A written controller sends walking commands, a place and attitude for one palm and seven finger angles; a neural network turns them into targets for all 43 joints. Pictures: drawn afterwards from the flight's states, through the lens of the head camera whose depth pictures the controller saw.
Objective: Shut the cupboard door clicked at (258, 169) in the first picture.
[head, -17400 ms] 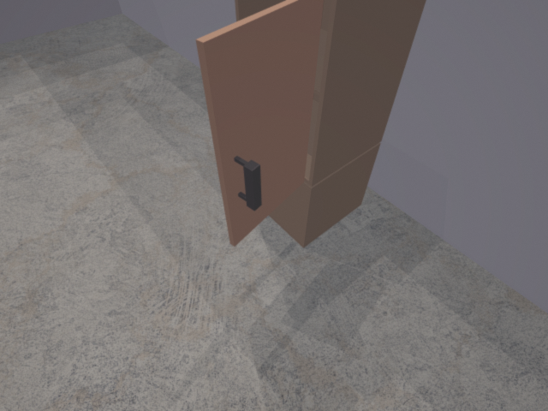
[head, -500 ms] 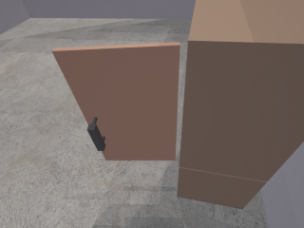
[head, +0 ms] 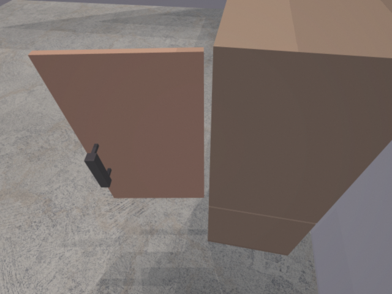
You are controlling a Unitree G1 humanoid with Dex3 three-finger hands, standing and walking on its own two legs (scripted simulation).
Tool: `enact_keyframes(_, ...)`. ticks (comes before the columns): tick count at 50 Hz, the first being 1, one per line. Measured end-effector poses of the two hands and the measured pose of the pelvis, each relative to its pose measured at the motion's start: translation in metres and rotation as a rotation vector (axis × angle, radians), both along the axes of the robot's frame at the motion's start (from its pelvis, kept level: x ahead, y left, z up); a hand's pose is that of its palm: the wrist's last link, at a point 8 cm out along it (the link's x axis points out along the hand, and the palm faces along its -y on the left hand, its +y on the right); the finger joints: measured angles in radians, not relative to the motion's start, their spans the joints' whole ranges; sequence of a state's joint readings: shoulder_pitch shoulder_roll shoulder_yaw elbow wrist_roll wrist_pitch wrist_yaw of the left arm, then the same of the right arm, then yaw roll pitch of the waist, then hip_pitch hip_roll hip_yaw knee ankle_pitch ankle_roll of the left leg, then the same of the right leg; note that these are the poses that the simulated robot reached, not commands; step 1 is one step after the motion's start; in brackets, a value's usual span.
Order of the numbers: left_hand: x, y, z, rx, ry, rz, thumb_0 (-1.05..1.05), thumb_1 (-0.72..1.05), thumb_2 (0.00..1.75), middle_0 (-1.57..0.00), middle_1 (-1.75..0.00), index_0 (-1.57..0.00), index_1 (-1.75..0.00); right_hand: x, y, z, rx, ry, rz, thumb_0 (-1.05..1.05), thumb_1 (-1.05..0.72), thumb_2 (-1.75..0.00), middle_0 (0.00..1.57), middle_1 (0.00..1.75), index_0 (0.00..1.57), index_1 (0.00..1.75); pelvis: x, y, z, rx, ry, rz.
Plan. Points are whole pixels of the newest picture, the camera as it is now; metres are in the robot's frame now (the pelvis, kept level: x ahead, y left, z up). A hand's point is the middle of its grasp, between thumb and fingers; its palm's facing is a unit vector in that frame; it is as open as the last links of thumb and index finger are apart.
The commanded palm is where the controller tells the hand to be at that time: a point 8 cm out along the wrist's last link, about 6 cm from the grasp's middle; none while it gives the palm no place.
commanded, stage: come to a stop and stand still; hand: left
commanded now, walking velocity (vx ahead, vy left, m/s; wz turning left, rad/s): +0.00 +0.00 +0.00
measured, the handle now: (101, 165) +0.47 +0.31 -0.10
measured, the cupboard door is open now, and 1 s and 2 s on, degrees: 100 100 100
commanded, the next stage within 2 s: look again from close up in 0.50 s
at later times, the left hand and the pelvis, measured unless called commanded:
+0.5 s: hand out of the picture +0.02 +0.17 -0.17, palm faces +0.03 -0.98 -0.21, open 7.3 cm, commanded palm none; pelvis +0.02 -0.01 +0.00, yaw +0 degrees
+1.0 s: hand out of the picture +0.03 +0.17 -0.17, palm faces +0.04 -0.97 -0.22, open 7.3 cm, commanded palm none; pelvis +0.02 -0.01 +0.00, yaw +0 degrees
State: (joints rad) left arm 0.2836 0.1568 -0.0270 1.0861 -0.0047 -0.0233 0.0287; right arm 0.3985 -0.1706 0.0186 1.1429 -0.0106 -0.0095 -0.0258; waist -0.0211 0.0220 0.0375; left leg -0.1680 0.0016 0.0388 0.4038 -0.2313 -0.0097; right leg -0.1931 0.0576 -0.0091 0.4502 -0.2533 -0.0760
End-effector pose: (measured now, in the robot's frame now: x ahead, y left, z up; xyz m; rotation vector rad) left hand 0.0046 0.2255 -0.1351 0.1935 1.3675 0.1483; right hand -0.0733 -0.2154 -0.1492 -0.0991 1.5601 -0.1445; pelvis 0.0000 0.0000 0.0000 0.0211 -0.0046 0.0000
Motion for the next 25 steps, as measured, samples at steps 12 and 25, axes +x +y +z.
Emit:
enact_keyframes(12, 0.01, -0.008, -0.003, -0.001, 0.003, 0.022, 0.01, 0.92, 0.9, -0.2, -0.3, -0.2, -0.3, 0.065, 0.006, -0.005, 0.018, -0.125, 0.023, 0.01, -0.91, -0.9, 0.2, 0.3, 0.2, 0.3, 0.015, -0.006, 0.0, -0.003, 0.0, 0.0)
enact_keyframes(25, 0.011, -0.01, -0.005, -0.014, 0.012, 0.043, 0.0, 0.91, 0.9, -0.2, -0.3, -0.2, -0.3, 0.107, -0.012, -0.001, -0.036, -0.191, 0.06, 0.01, -0.92, -0.9, 0.2, 0.3, 0.2, 0.3, 0.025, -0.006, 0.0, -0.002, -0.002, 0.002)
